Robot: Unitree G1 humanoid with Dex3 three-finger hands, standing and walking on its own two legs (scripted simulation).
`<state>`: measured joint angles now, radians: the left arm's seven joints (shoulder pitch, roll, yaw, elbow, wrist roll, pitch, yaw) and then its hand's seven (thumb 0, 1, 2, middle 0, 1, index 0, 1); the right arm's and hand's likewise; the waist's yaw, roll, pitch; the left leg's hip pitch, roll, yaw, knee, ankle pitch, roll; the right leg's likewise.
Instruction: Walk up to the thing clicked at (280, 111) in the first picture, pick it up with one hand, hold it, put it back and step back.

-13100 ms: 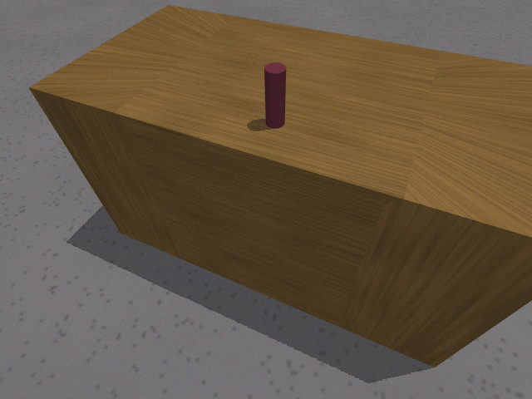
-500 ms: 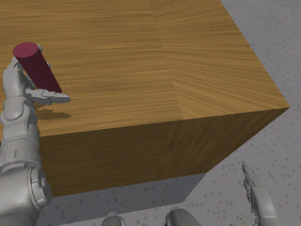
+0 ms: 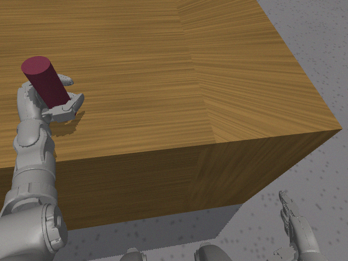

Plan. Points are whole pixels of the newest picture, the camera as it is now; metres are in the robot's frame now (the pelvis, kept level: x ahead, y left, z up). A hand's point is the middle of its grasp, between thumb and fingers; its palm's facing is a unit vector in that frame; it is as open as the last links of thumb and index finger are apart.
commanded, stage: settle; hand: left
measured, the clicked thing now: (53, 92) +0.47 +0.23 +0.11
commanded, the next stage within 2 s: lift in 0.98 s
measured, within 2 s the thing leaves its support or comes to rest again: leaves its support in 0.18 s
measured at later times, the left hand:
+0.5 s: hand (55, 85) +0.47 +0.21 +0.13, palm faces +0.16 -0.99 -0.01, open 6.1 cm
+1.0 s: hand (48, 72) +0.47 +0.21 +0.16, palm faces +0.17 -0.99 -0.01, open 6.1 cm
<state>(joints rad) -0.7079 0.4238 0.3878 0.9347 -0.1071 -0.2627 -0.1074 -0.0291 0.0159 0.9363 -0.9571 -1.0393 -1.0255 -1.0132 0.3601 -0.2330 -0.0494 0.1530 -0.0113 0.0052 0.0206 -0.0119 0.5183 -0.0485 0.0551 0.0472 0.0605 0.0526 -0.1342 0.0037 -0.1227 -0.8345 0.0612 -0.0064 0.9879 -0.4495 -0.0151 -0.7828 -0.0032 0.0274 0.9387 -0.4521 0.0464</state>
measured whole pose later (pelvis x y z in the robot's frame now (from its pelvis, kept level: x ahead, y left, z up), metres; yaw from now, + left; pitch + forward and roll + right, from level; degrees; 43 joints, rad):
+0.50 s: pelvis +0.00 +0.00 +0.01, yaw +0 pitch +14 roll -1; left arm -0.75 0.44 0.37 0.92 -0.12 -0.15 -0.11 -0.03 0.05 1.12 -0.92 -1.08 -0.99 -1.06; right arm 0.35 -0.23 -0.04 0.20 0.01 0.01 0.00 -0.01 0.53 -0.05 0.05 0.05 0.06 0.05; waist -0.12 0.01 -0.11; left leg -0.73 0.06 0.00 0.92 -0.42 -0.02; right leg -0.69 -0.01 0.03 0.88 -0.43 0.04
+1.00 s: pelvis +0.00 +0.00 +0.02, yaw +0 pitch +12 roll -1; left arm -0.79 0.45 0.36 0.92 -0.12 -0.09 -0.10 -0.03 0.04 1.12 -0.92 -1.07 -0.99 -1.06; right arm 0.31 -0.22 -0.05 0.32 0.03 -0.04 -0.03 -0.01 0.54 -0.05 0.05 0.05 0.06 0.05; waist -0.10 0.02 -0.10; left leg -0.66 0.05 0.00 0.85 -0.39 -0.02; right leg -0.62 -0.01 0.03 0.81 -0.40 0.04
